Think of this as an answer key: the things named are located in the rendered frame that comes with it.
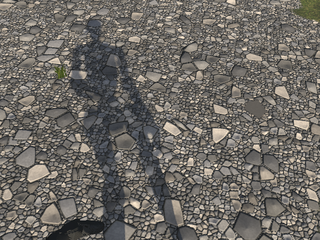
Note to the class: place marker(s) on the robot left hand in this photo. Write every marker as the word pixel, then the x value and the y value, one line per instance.
pixel 76 229

